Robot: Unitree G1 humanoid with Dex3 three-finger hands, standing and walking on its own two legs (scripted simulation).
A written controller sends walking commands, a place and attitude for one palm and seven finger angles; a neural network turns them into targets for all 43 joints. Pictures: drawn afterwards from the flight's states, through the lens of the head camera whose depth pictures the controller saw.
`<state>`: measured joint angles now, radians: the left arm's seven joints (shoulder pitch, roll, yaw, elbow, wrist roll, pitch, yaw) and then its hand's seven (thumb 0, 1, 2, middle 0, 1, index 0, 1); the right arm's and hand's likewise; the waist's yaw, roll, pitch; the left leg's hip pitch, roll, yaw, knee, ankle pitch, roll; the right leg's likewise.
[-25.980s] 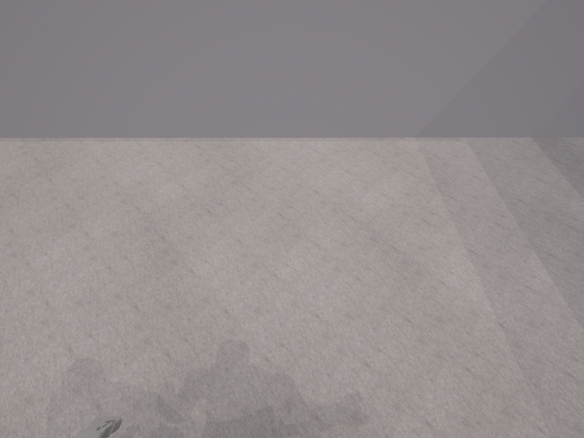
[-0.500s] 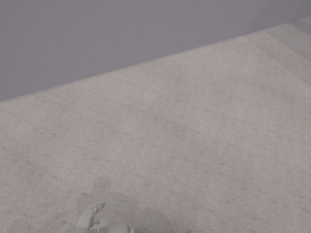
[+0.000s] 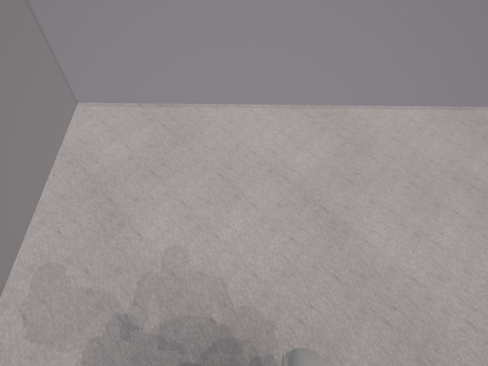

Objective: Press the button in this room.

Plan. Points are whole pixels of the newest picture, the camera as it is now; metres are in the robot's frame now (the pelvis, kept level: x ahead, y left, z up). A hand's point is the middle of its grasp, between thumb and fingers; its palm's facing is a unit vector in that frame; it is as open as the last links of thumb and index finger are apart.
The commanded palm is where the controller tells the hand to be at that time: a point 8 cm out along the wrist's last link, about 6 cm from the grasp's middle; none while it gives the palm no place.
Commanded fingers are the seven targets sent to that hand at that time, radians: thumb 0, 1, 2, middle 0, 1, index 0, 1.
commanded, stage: turn to face it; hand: left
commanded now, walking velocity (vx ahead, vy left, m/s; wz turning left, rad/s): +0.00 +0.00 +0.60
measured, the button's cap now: out of the picture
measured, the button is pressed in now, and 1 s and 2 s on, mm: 0 0 0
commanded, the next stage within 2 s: none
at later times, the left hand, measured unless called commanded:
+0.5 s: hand out of the picture +0.02 +0.12 -0.15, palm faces +0.29 -0.92 -0.28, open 7.4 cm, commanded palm none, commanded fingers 0.00 0.90 0.90 -0.20 -0.30 -0.20 -0.30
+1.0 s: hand out of the picture -0.12 +0.16 -0.18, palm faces +0.62 -0.74 -0.26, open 7.4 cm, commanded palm none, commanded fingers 0.00 0.90 0.90 -0.20 -0.30 -0.20 -0.30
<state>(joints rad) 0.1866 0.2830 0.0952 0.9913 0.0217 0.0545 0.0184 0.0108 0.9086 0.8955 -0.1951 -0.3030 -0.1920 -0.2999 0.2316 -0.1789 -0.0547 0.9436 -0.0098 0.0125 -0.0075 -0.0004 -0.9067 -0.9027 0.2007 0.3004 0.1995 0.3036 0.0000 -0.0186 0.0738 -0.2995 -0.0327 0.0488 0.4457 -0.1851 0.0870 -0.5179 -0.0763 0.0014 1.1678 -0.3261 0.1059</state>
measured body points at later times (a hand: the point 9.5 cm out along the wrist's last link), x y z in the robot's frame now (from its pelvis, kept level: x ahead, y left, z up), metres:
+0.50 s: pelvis -0.01 -0.09 +0.00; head +0.03 -0.12 +0.45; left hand +0.01 +0.16 -0.13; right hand +0.12 -0.34 -0.16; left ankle -0.05 +0.05 -0.66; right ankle +0.00 -0.19 -0.74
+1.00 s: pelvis -0.03 -0.05 -0.01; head +0.01 +0.00 +0.44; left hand -0.16 +0.20 -0.16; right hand +0.22 -0.18 -0.13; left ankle -0.10 +0.02 -0.74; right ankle +0.03 -0.20 -0.66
